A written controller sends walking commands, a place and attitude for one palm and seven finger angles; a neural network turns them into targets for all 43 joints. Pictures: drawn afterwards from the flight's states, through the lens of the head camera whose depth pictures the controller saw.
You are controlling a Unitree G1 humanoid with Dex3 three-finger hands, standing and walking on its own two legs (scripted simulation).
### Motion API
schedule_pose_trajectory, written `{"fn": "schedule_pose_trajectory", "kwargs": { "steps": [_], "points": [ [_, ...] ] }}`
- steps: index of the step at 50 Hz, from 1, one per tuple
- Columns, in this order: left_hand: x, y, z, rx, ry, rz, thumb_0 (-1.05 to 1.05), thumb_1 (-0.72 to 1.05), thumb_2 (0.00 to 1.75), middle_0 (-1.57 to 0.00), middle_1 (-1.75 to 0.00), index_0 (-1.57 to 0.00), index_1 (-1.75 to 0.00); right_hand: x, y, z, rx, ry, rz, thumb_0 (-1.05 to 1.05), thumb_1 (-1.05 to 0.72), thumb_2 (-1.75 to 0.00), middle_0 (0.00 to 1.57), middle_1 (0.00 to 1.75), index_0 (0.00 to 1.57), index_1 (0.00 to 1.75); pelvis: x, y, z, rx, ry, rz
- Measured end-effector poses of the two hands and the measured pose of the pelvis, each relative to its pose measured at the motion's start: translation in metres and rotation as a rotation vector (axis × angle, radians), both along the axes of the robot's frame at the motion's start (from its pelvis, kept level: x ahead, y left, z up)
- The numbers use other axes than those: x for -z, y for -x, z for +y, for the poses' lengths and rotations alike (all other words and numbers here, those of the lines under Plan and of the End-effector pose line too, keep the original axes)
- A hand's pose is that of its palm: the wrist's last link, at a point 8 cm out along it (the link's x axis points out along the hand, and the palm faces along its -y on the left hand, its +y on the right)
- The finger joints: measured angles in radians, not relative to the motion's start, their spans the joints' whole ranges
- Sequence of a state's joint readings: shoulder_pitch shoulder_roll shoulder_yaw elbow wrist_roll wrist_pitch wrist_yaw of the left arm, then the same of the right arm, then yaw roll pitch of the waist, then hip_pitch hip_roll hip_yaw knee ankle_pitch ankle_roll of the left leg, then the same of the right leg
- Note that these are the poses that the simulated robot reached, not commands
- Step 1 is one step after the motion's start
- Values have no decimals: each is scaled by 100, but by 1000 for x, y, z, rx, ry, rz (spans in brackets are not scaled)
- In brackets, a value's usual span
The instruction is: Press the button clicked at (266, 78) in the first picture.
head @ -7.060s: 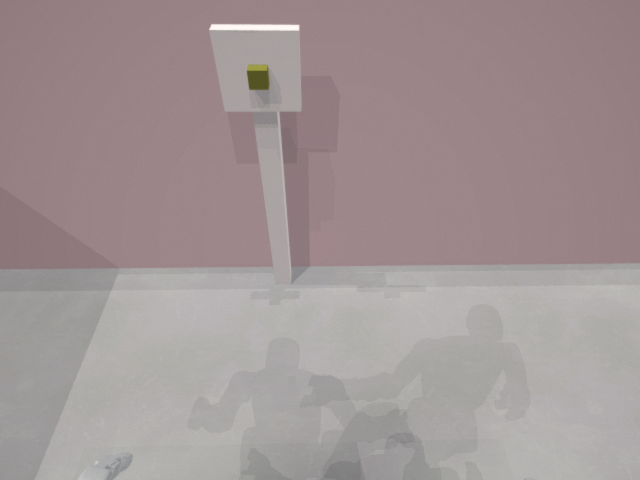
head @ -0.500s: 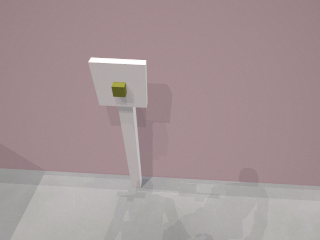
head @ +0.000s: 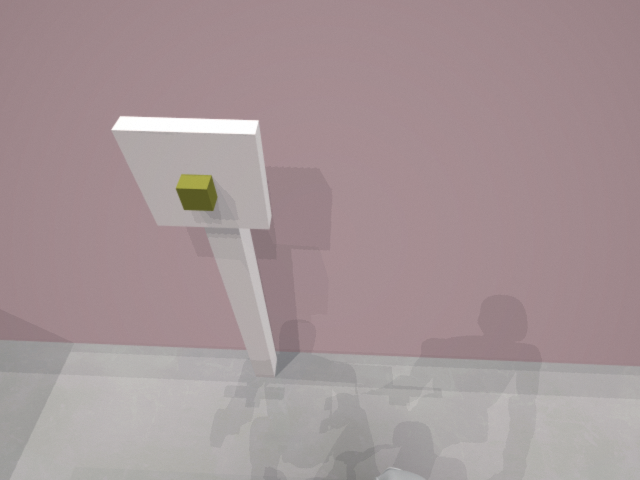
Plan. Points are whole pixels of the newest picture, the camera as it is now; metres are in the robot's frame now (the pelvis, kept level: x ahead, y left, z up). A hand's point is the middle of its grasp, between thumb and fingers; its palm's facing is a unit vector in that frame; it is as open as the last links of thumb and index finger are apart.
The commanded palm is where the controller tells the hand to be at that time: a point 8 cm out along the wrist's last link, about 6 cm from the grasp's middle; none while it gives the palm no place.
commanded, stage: come to a stop and stand still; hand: left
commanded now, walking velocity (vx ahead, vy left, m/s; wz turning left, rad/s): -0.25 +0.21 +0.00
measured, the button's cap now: (198, 191) +0.46 +0.19 +0.10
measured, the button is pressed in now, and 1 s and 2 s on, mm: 0 0 0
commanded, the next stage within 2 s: look again from close up in 1.50 s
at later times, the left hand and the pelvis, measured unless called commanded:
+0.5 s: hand out of the picture -0.04 +0.25 -0.16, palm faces +0.09 -0.99 -0.14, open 7.3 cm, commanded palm none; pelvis -0.05 +0.07 +0.03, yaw +0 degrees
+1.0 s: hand out of the picture -0.08 +0.21 -0.15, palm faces -0.02 -0.98 -0.19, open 7.3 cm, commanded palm none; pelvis -0.09 +0.04 +0.03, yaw -3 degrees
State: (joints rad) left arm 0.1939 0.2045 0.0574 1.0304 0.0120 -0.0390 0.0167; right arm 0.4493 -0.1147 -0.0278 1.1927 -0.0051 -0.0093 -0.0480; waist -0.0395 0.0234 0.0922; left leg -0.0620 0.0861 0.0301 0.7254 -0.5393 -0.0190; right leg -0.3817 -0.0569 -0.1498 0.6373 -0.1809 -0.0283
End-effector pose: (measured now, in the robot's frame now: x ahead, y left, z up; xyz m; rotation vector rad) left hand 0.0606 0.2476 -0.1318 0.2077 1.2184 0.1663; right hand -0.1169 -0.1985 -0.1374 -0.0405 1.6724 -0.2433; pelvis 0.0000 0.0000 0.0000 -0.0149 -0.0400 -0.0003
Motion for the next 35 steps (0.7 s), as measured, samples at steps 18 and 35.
{"fn": "schedule_pose_trajectory", "kwargs": {
  "steps": [18, 35],
  "points": [
    [20, 41, 24, -41, 99, -22, 0, 92, 90, -21, -30, -21, -30, -23, -129, 5, -158, 134, -477, 0, -91, -90, 20, 30, 20, 30, 0, 49, 48, -1, 15, -21],
    [-9, 184, 66, -74, 91, 365, 0, 92, 90, -20, -30, -20, -30, -41, -22, 66, -32, 114, -276, 0, -91, -90, 20, 30, 20, 30, -34, 63, 81, 46, 35, 40]
  ]
}}
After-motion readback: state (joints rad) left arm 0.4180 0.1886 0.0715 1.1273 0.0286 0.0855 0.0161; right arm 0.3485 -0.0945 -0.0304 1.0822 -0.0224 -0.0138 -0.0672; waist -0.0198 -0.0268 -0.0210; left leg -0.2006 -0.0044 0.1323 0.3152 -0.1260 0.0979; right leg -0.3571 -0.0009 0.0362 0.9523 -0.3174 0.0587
